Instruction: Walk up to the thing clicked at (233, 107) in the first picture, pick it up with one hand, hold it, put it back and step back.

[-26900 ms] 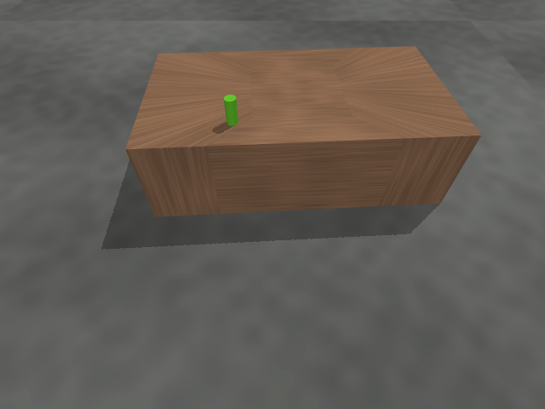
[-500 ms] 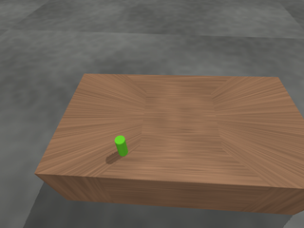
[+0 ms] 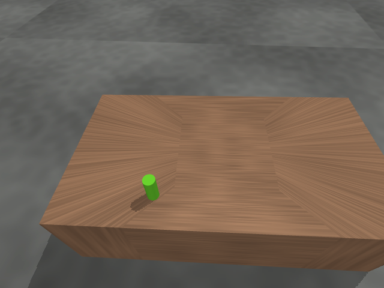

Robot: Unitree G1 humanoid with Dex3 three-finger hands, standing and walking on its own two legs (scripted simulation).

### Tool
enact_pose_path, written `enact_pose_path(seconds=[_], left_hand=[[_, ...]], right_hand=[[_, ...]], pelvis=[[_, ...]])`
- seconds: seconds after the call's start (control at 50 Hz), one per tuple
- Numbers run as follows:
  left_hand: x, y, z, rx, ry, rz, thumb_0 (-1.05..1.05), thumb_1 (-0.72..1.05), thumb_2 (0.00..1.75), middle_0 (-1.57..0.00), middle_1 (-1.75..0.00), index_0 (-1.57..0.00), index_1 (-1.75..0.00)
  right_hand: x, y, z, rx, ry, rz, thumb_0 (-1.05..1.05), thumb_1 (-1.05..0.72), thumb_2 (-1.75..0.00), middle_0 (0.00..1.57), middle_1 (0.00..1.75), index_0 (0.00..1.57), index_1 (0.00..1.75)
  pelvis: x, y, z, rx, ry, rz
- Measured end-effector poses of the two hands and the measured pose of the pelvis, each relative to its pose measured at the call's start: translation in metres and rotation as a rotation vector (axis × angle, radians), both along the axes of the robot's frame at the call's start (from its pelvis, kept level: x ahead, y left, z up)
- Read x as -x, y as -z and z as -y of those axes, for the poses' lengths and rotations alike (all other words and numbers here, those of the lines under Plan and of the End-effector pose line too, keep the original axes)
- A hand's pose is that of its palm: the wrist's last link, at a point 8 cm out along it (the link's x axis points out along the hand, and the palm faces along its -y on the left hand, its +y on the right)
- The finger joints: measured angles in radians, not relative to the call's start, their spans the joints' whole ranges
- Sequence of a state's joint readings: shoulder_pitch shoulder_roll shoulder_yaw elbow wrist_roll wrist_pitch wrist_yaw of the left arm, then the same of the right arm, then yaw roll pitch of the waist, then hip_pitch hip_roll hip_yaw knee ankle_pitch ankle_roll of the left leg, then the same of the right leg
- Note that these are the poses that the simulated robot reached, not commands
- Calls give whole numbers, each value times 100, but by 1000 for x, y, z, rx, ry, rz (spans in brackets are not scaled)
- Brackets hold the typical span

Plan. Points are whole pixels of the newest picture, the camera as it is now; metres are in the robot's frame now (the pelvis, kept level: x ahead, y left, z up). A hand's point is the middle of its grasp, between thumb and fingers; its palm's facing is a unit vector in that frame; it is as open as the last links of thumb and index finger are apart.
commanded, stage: stand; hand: left
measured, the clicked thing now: (151, 187) +0.50 +0.19 -0.31
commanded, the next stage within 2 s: step back in 0.56 s
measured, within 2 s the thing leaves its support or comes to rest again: neither
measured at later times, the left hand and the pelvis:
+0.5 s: hand out of the picture +0.07 +0.25 -0.15, palm faces +0.00 -0.94 -0.35, open 7.3 cm; pelvis +0.00 +0.00 +0.00, yaw +0 degrees
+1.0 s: hand out of the picture +0.08 +0.33 -0.18, palm faces -0.02 -0.93 -0.37, open 7.3 cm; pelvis -0.07 +0.06 -0.02, yaw +0 degrees
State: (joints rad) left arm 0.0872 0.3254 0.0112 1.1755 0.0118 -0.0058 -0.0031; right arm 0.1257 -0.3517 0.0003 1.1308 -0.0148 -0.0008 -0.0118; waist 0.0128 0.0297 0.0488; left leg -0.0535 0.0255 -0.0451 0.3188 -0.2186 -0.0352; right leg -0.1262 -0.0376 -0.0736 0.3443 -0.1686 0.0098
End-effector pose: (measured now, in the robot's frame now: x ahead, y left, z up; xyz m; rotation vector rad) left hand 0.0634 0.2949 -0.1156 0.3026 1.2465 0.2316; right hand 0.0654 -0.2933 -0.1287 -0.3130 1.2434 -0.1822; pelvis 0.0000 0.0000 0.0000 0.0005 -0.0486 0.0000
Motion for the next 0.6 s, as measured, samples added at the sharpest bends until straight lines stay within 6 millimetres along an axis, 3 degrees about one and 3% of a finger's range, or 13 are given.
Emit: enact_pose_path(seconds=[0.6], left_hand=[[3, 2, -3, 6, -3, 1, 1, 91, 90, -21, -30, -21, -30]], right_hand=[[7, 0, 3, -3, 19, -15, 1, -91, -90, 20, 30, 21, 30]], pelvis=[[4, 2, 0, 3, 3, -11]])
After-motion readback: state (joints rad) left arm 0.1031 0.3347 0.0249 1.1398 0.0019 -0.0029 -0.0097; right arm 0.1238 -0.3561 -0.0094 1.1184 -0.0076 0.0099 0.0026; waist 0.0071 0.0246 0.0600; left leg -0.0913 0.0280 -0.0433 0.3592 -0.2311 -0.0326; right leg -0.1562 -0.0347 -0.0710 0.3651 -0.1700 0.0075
